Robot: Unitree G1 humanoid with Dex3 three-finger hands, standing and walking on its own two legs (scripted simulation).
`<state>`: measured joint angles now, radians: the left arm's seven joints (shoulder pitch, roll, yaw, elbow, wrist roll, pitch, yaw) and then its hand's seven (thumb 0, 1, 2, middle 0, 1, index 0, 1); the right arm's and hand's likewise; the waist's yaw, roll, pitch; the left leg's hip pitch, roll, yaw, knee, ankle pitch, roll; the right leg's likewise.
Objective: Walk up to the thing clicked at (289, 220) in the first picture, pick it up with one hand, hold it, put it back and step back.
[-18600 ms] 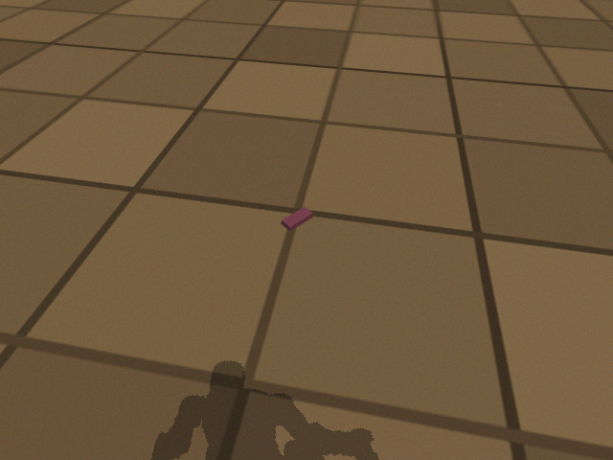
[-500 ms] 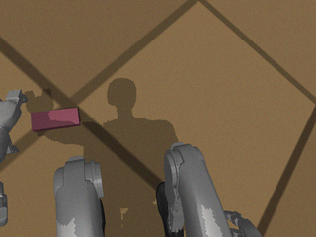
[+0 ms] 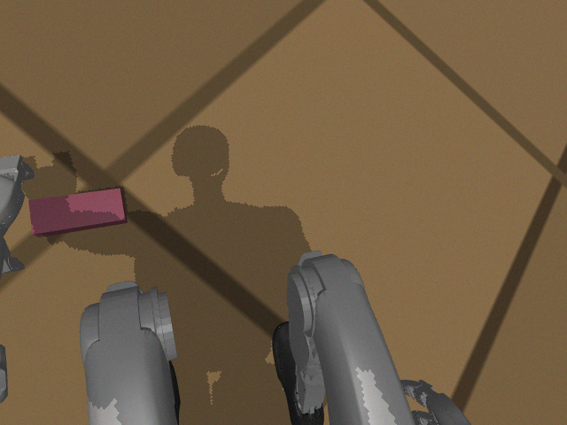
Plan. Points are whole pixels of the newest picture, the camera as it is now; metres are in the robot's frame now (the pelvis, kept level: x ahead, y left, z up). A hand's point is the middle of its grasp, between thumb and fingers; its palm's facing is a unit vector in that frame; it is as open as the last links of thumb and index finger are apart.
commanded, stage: rise first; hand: left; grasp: from above
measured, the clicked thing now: (80, 212) +0.47 +0.27 -0.31
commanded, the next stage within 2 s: approach in 1.54 s
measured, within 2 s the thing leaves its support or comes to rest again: neither
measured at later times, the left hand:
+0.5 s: hand (18, 225) +0.42 +0.31 -0.19, palm faces -0.45 -0.09 -0.89, open 13.9 cm
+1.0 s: hand (17, 218) +0.43 +0.31 -0.19, palm faces -0.44 -0.08 -0.89, open 13.9 cm
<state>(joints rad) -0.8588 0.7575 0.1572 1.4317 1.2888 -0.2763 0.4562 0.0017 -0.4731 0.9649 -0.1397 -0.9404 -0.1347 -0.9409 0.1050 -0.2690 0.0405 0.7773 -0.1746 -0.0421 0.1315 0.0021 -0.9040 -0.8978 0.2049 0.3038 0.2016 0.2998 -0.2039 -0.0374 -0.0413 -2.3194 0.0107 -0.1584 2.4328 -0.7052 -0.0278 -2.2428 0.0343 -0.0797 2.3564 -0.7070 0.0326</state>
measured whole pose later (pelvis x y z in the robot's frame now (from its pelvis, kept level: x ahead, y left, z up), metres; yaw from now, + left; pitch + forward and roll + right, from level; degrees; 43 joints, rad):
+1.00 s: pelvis +0.00 +0.00 +0.00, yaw -1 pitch +33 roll -9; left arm -0.90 0.77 0.13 1.47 1.28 -0.23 0.46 0.00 -0.50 0.99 -0.14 -0.95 -0.12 -0.96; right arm 0.13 -0.27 0.08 0.77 -0.17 -0.08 0.17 0.00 -0.91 -0.90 0.20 0.30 0.20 0.30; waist -0.25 -0.03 -0.02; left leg -2.34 0.01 -0.17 2.45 -0.69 -0.02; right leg -2.25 0.04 -0.09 2.36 -0.69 0.04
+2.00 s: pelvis -0.01 +0.00 -0.01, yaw -1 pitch +33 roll -8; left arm -1.05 0.73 0.04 1.61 1.30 -0.20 0.52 0.00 -0.50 0.99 -0.13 -0.99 -0.12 -0.99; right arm 0.13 -0.29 0.11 0.76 -0.18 -0.12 0.17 0.00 -0.90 -0.89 0.20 0.30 0.20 0.30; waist -0.30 -0.03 -0.02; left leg -2.34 0.01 -0.18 2.45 -0.68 -0.03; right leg -2.27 0.04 -0.10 2.36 -0.67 0.03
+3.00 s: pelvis -0.01 +0.00 -0.02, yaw -4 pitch +29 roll -11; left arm -1.05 0.90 0.15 1.76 1.31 -0.20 0.64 0.00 -0.53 1.01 -0.09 -0.97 -0.07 -0.98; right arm 0.13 -0.33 0.22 0.73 -0.26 -0.22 0.24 0.00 -0.90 -0.90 0.20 0.30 0.20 0.30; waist -0.38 -0.10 0.12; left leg -2.36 0.02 -0.23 2.54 -0.71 -0.03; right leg -2.27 0.07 -0.13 2.40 -0.67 0.05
